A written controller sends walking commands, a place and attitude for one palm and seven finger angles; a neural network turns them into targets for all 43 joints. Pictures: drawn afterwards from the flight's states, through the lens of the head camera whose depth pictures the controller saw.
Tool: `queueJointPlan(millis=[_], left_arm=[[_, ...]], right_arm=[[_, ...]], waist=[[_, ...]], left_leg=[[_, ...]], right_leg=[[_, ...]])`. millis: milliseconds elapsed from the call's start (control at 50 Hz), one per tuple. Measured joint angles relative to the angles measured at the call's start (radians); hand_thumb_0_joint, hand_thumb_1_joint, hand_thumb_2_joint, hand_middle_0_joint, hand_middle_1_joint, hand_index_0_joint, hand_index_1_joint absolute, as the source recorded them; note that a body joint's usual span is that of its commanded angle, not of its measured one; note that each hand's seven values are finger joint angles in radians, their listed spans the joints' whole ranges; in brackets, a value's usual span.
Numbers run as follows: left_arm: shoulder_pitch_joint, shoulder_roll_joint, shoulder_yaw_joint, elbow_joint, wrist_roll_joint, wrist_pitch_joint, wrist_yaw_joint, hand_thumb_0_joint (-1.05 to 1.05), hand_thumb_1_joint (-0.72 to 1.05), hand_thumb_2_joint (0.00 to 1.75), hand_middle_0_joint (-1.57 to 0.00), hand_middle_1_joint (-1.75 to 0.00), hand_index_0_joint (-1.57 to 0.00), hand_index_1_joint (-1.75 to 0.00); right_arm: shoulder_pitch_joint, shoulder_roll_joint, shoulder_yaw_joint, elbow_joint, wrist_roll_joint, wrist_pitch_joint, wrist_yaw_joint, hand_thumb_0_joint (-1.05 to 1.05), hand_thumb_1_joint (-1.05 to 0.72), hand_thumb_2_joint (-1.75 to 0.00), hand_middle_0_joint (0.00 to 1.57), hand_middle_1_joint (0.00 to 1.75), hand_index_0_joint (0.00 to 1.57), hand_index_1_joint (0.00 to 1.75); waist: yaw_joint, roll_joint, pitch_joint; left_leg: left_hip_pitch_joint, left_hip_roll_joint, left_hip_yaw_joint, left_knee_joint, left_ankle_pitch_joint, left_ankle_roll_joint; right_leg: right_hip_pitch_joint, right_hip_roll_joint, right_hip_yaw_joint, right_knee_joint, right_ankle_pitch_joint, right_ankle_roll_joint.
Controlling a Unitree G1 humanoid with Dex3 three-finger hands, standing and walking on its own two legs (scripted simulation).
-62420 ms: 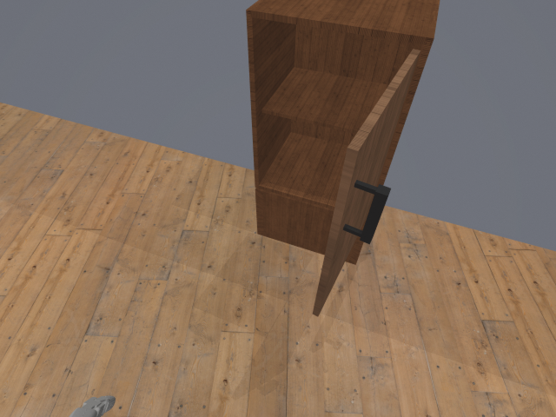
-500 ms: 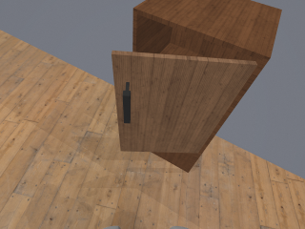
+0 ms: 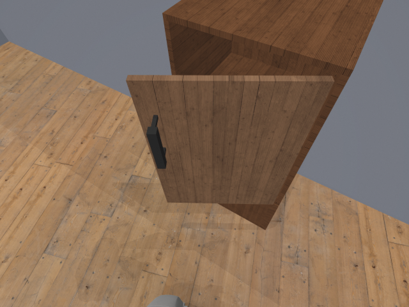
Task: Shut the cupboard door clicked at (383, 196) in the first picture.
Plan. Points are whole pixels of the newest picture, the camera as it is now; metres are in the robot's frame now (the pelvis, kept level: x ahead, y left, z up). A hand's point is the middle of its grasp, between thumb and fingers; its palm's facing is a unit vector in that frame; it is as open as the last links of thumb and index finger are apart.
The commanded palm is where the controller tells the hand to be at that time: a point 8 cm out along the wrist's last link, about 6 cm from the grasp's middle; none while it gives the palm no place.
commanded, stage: come to a stop and stand still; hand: left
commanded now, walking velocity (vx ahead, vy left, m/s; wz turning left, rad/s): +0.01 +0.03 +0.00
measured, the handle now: (158, 142) +0.47 +0.16 -0.02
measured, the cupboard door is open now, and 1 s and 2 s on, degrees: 30 30 30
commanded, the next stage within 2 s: look again from close up in 0.56 s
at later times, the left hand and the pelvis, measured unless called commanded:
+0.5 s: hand out of the picture +0.00 +0.27 -0.17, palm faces +0.01 -0.96 -0.28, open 7.4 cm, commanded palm none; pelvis -0.02 +0.06 -0.02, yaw -1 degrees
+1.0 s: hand out of the picture +0.06 +0.23 -0.16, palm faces -0.05 -0.96 -0.29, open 7.4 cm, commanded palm none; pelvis -0.03 +0.02 +0.00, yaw -1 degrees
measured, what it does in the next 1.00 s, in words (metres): steps on the spot: left foot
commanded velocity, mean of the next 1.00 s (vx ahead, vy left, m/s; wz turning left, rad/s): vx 0.00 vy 0.00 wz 0.00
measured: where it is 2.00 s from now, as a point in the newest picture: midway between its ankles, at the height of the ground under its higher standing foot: outside the picture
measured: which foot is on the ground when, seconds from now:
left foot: up 0.00-0.12, down 0.14-1.00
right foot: down 0.00-1.00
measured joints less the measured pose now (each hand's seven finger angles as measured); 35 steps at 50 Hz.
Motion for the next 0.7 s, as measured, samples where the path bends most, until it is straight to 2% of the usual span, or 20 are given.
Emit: queueJointPlan(millis=[80,120,140,180,240,340,480,700], left_arm=[[0.019,0.022,0.009,0.007,0.006,0.005,0.0,0.0,0.9,0.9,-0.2,-0.3,-0.2,-0.3],[0.043,0.04,-0.01,-0.003,0.0,0.009,0.005,0.0,0.9,0.9,-0.2,-0.3,-0.2,-0.3],[0.054,0.046,-0.016,-0.009,-0.005,0.014,0.007,0.0,0.9,0.9,-0.2,-0.3,-0.2,-0.3],[0.066,0.065,-0.016,-0.005,-0.011,0.029,0.011,0.0,0.9,0.9,-0.2,-0.3,-0.2,-0.3],[0.105,0.072,-0.019,-0.007,-0.009,0.046,0.006,0.0,0.9,0.9,-0.2,-0.3,-0.2,-0.3],[0.133,0.074,-0.027,-0.023,-0.001,0.035,-0.008,0.0,0.91,0.9,-0.2,-0.3,-0.2,-0.3],[0.135,0.075,-0.027,-0.035,-0.006,0.017,-0.011,0.0,0.91,0.9,-0.2,-0.3,-0.2,-0.3],[0.082,0.083,-0.029,0.002,-0.012,0.006,-0.013,0.0,0.91,0.9,-0.2,-0.3,-0.2,-0.3]], right_arm=[[-0.013,0.013,0.011,-0.009,0.007,-0.013,0.0,0.01,-0.91,-0.9,0.19,0.3,0.2,0.3],[-0.007,0.01,0.02,-0.047,-0.001,-0.033,0.01,0.01,-0.91,-0.9,0.19,0.3,0.2,0.3],[0.002,0.006,0.019,-0.065,-0.007,-0.049,0.011,0.01,-0.91,-0.9,0.19,0.3,0.2,0.3],[0.007,0.023,0.021,-0.082,-0.015,-0.054,0.005,0.01,-0.91,-0.9,0.19,0.3,0.2,0.3],[0.029,0.035,0.034,-0.108,-0.016,-0.049,0.003,0.01,-0.91,-0.9,0.2,0.3,0.2,0.3],[0.039,0.058,0.052,-0.126,-0.01,-0.057,0.005,0.01,-0.91,-0.9,0.2,0.3,0.2,0.3],[0.066,0.07,0.057,-0.095,-0.005,-0.069,0.01,0.01,-0.91,-0.9,0.2,0.3,0.2,0.3],[0.094,-0.003,0.027,0.008,-0.003,-0.07,0.003,0.01,-0.91,-0.9,0.2,0.3,0.2,0.3]], waist=[[0.017,-0.032,-0.008],[0.001,-0.028,-0.012],[-0.01,-0.016,-0.02],[-0.003,-0.04,-0.024],[0.003,-0.023,-0.073],[0.009,0.013,-0.096],[0.004,0.02,-0.069],[-0.024,0.002,-0.042]], left_leg=[[0.086,0.011,0.009,-0.25,0.024,0.006],[0.155,0.018,0.0,-0.439,0.135,0.025],[0.166,0.025,-0.006,-0.467,0.171,0.038],[0.17,0.002,0.014,-0.41,0.131,0.065],[0.182,0.0,0.034,-0.368,0.083,0.087],[0.183,0.0,0.056,-0.35,0.073,0.1],[0.18,-0.003,0.067,-0.398,0.111,0.104],[0.208,0.007,0.062,-0.461,0.151,0.084]], right_leg=[[-0.008,-0.015,-0.002,0.004,0.007,0.017],[-0.024,-0.017,-0.012,0.056,-0.014,0.034],[-0.039,-0.016,-0.024,0.101,-0.038,0.039],[-0.043,-0.027,0.01,0.165,-0.094,0.019],[-0.025,-0.016,0.045,0.175,-0.106,0.0],[-0.019,-0.013,0.07,0.159,-0.07,0.031],[-0.024,-0.014,0.081,0.109,-0.027,0.043],[-0.004,-0.006,0.075,0.064,0.004,0.061]])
